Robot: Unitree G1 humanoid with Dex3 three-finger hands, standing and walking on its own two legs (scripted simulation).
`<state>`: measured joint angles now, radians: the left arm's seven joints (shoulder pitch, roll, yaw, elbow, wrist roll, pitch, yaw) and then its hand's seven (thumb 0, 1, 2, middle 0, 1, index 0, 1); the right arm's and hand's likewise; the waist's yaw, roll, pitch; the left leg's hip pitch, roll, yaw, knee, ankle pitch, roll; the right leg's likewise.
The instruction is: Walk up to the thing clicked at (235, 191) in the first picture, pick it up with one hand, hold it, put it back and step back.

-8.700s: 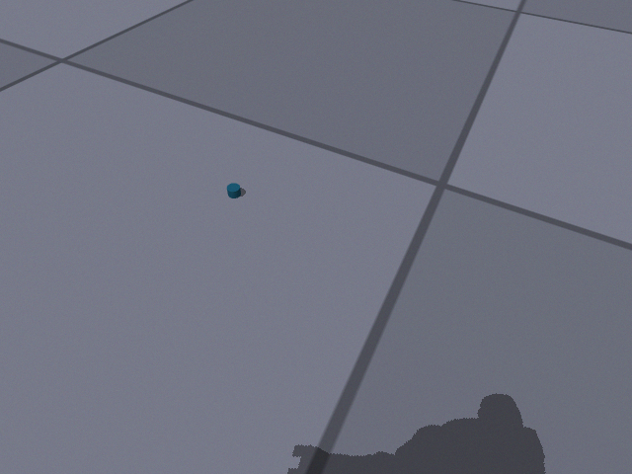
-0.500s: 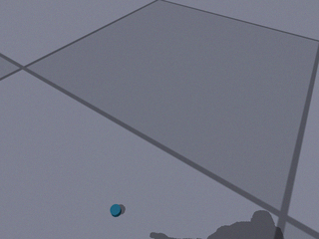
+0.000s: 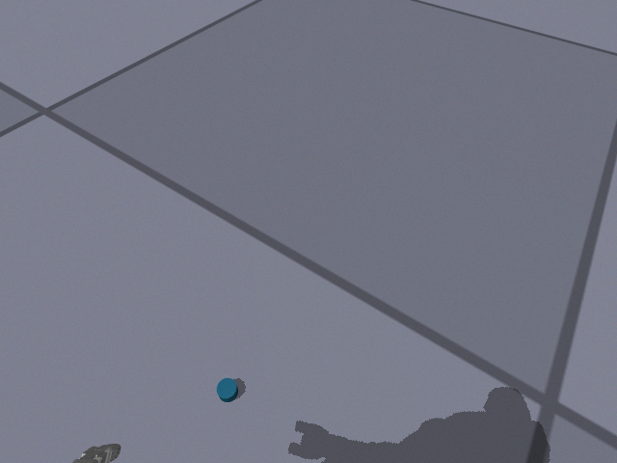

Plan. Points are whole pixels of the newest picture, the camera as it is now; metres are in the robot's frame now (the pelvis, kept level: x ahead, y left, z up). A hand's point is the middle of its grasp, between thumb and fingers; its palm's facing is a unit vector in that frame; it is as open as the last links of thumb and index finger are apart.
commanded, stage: rise first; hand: left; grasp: from above
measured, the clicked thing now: (227, 390) +0.41 +0.24 -0.76
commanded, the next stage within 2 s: none
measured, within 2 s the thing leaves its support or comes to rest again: neither
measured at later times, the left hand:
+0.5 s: hand out of the picture +0.13 +0.26 -0.21, palm faces -0.13 -0.89 -0.43, open 13.5 cm
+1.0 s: hand (153, 460) +0.18 +0.29 -0.36, palm faces -0.40 -0.63 -0.67, open 13.7 cm
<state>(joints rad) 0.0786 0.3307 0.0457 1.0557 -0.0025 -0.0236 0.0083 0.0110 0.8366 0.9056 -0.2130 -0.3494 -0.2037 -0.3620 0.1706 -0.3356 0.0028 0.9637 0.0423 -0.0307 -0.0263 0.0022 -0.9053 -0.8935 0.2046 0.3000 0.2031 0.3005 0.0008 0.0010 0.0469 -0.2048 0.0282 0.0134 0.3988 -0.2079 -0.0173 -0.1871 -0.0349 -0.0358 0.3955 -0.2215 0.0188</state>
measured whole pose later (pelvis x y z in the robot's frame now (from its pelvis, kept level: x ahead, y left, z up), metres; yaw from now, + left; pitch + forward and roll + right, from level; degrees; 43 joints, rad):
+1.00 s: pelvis -0.04 +0.00 -0.21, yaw -1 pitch +30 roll -2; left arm -0.03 0.42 0.14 0.65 0.57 -0.04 0.06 0.00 -0.47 0.96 -0.14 -1.02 -0.13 -1.03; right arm 0.10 -0.28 -0.05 0.60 0.00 -0.21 0.02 0.00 -0.87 -0.89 0.21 0.30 0.21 0.30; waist -0.02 -0.01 -0.19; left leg -1.51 0.04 -0.04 1.64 -0.66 -0.02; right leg -1.47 -0.04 -0.02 1.62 -0.67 0.02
